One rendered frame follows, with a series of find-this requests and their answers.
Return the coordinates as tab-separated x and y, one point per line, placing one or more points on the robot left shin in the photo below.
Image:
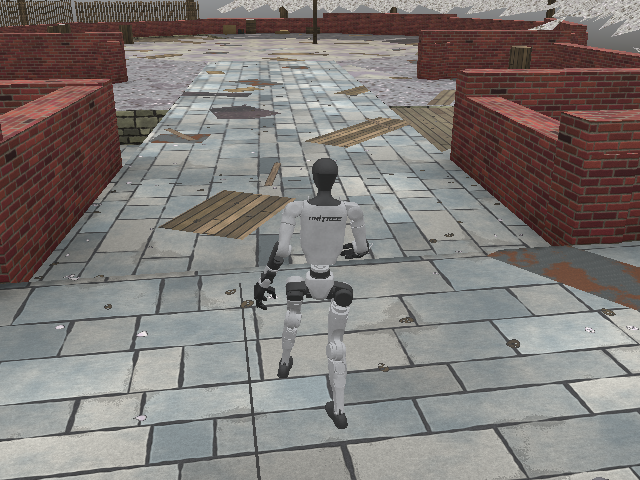
288	340

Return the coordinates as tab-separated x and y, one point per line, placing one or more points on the left robot forearm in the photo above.
271	268

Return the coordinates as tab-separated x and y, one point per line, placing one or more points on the robot right hand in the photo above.
349	253

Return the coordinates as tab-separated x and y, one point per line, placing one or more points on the robot left hand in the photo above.
259	295

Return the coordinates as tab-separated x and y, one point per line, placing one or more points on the right robot forearm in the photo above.
364	253

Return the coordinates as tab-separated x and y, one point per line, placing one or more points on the robot left foot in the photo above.
283	370

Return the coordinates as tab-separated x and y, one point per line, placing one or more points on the robot left upper arm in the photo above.
290	212

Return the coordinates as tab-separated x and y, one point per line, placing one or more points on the robot right upper arm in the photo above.
355	214

